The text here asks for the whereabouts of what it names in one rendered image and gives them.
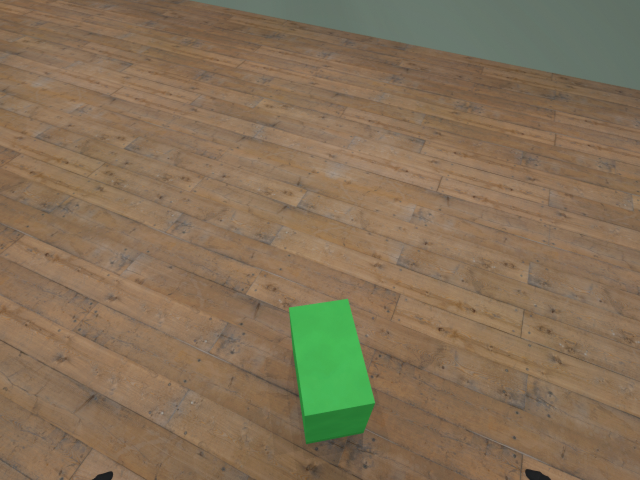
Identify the carton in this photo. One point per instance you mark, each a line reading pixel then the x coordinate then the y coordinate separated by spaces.
pixel 334 389

